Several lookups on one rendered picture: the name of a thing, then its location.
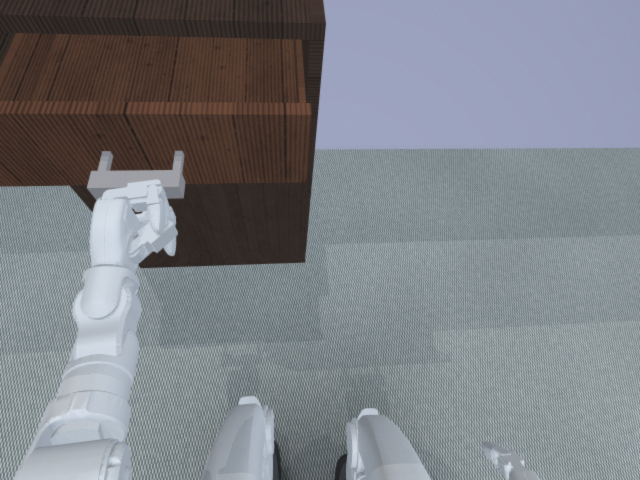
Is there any robot shin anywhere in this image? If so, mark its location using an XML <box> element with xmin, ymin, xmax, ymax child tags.
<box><xmin>225</xmin><ymin>396</ymin><xmax>273</xmax><ymax>480</ymax></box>
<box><xmin>346</xmin><ymin>408</ymin><xmax>379</xmax><ymax>480</ymax></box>

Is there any drawer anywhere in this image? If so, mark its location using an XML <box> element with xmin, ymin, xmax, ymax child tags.
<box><xmin>0</xmin><ymin>33</ymin><xmax>312</xmax><ymax>187</ymax></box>

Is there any cabinet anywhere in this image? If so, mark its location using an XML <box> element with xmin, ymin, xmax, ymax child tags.
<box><xmin>0</xmin><ymin>0</ymin><xmax>326</xmax><ymax>268</ymax></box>

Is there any left robot forearm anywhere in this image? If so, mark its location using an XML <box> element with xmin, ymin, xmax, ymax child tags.
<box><xmin>13</xmin><ymin>264</ymin><xmax>142</xmax><ymax>480</ymax></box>

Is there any handle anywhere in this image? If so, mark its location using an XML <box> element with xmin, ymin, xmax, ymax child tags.
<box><xmin>87</xmin><ymin>151</ymin><xmax>186</xmax><ymax>200</ymax></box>

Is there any robot left hand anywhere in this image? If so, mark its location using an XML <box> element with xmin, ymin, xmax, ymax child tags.
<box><xmin>90</xmin><ymin>179</ymin><xmax>178</xmax><ymax>274</ymax></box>

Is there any right robot shin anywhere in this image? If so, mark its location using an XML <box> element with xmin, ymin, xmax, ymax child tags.
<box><xmin>346</xmin><ymin>408</ymin><xmax>379</xmax><ymax>480</ymax></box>

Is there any left robot shin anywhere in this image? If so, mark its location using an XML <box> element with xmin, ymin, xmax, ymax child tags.
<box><xmin>225</xmin><ymin>396</ymin><xmax>273</xmax><ymax>480</ymax></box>

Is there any robot right hand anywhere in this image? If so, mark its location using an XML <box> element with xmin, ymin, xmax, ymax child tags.
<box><xmin>482</xmin><ymin>441</ymin><xmax>540</xmax><ymax>480</ymax></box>

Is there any left robot upper arm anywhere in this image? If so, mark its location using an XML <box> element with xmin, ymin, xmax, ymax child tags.
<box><xmin>18</xmin><ymin>438</ymin><xmax>132</xmax><ymax>480</ymax></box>

